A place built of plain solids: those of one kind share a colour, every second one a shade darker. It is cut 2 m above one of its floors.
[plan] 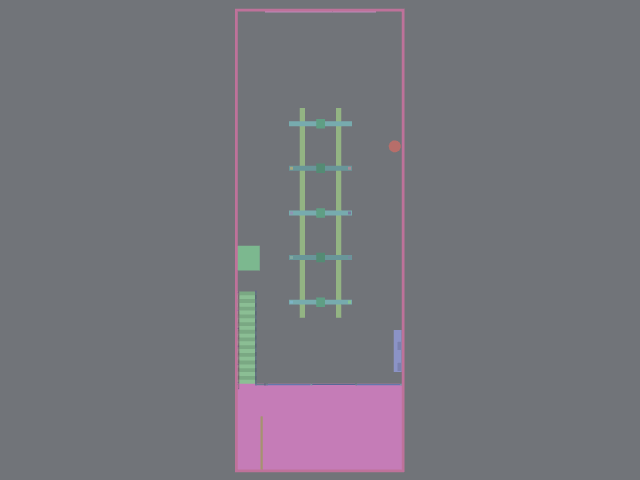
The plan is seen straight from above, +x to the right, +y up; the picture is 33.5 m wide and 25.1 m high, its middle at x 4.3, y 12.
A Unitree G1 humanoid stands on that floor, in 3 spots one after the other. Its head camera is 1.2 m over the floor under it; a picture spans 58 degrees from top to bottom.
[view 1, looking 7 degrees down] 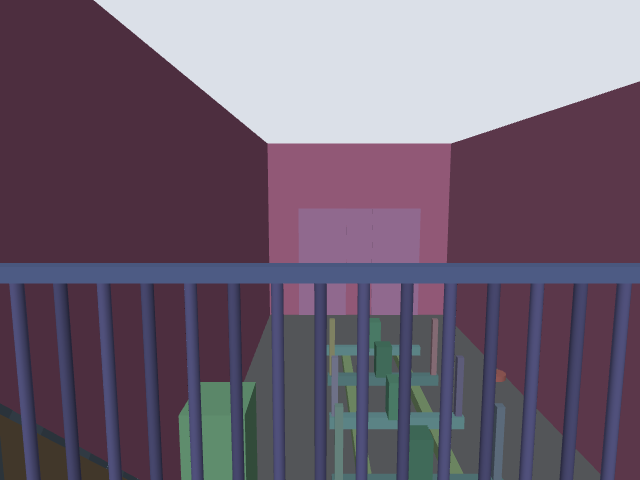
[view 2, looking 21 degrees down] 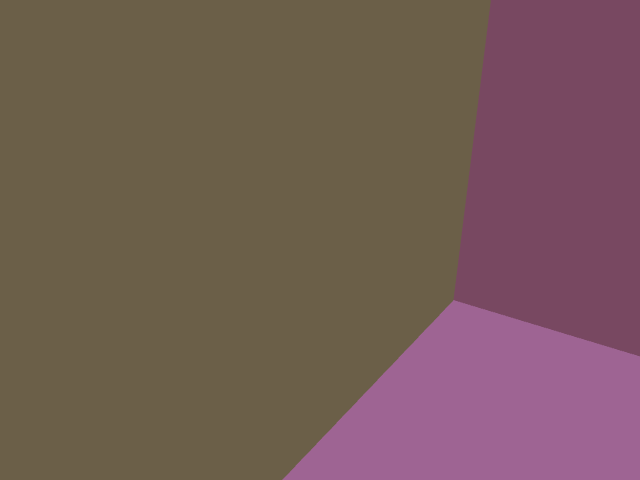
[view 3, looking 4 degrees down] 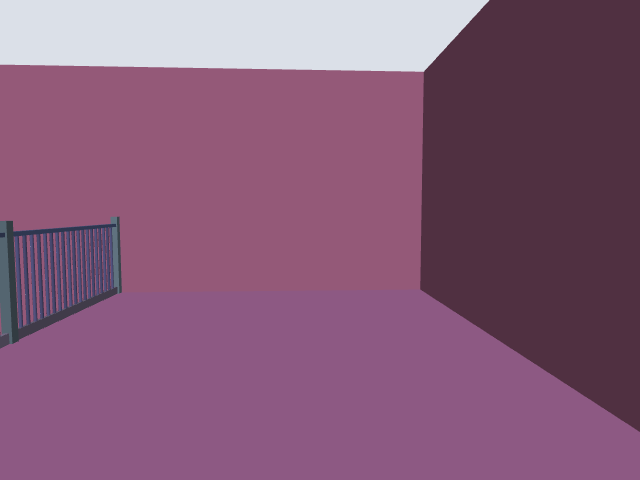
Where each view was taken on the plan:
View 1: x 2.45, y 3.34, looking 90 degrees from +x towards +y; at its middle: sdoor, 20.72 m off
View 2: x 0.49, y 2.19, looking -53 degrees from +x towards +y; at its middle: screen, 1.25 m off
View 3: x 2.20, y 1.84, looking -3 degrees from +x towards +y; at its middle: wall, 6.40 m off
